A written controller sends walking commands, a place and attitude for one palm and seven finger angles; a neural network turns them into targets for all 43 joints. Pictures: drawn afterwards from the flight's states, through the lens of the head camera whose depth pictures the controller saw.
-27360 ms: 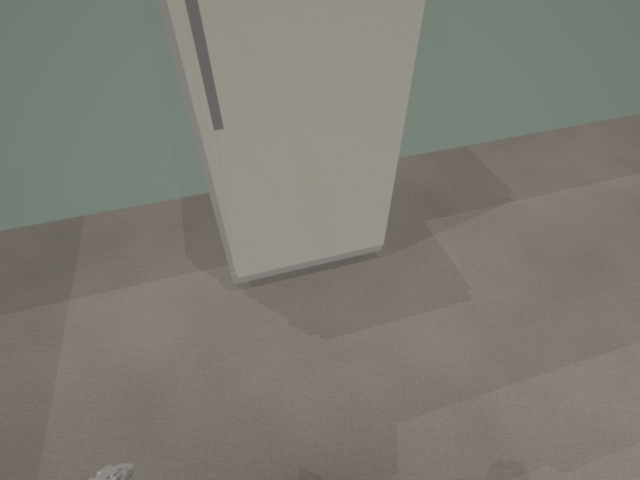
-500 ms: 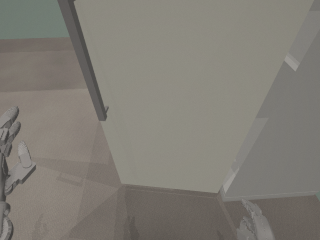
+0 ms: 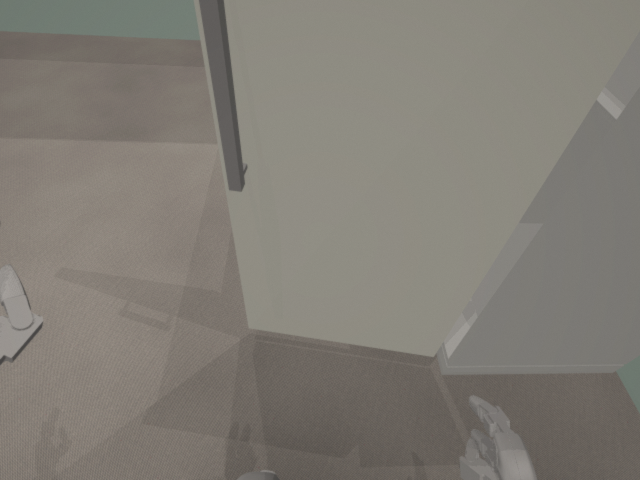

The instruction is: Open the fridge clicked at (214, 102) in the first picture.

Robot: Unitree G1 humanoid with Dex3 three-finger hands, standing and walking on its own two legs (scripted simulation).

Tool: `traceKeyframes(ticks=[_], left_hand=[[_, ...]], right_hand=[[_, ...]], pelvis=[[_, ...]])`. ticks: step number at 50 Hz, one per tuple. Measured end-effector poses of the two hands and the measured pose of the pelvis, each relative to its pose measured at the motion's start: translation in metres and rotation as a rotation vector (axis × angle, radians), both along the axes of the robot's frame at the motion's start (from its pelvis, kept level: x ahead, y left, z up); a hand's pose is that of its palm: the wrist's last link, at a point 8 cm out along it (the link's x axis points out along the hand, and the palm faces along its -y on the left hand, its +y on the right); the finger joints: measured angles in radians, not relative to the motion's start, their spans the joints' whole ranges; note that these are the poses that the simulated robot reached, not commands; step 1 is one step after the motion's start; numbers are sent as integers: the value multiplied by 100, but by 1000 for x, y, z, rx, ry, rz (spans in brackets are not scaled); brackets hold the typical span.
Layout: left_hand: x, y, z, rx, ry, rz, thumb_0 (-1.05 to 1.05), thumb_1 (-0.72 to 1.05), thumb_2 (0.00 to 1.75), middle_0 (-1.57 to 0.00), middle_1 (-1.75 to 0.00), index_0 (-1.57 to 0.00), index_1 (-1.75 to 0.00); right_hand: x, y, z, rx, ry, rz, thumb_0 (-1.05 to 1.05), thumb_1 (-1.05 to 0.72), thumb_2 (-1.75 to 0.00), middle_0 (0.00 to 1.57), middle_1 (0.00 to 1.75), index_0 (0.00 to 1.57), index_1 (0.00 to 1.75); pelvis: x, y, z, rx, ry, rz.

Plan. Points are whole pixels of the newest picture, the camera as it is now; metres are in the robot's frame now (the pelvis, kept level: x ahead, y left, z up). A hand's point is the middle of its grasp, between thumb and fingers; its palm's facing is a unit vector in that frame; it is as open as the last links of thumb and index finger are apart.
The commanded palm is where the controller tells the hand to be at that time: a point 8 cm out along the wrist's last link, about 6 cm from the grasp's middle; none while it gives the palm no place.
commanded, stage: step back with the hand held close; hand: left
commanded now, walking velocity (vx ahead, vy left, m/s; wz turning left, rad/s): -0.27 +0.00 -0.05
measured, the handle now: (228, 82) +0.61 +0.21 +0.18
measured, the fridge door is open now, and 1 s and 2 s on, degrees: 80 80 80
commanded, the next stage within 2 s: stop stepping back and stand still in 0.46 s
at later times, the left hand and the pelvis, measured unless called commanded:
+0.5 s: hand out of the picture +0.11 +0.25 +0.18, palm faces +0.44 -0.79 -0.43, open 7.4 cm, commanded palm +0.03 +0.28 +0.20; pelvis -0.11 -0.02 +0.01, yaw -1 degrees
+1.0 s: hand out of the picture +0.04 +0.21 +0.16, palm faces +0.41 -0.83 -0.38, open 7.4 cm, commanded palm -0.03 +0.24 +0.20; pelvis -0.19 -0.05 +0.00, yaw -5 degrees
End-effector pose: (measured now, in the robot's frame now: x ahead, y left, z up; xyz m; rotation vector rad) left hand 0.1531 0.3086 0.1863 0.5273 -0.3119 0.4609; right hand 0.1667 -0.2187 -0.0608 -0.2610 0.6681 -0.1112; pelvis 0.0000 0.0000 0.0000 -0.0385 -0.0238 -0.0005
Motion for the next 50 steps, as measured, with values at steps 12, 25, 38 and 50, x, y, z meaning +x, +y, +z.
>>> traceKeyframes(ticks=[12,25,38,50], left_hand=[[-46,-33,17,74,-74,-66,2,89,90,-22,-30,-21,-30],[-89,-21,10,34,-12,-83,2,89,90,-22,-30,-21,-30],[-147,-80,26,81,8,-160,2,89,90,-22,-30,-21,-30],[-159,-65,-9,-61,50,-77,2,89,90,-21,-30,-21,-30]], right_hand=[[-51,-27,-3,2,-23,-4,1,-91,-90,20,30,20,30],[-140,-37,2,-26,68,-89,1,-91,-90,20,30,20,30],[-197,-61,-8,45,49,-64,1,-91,-90,20,30,20,30],[-247,-97,-8,-20,48,-193,1,-91,-90,20,30,20,30]], pelvis=[[-49,-22,-3,21,-12,8],[-109,-20,8,-37,21,-13],[-173,-53,8,32,66,-72],[-194,-48,3,70,6,-84]])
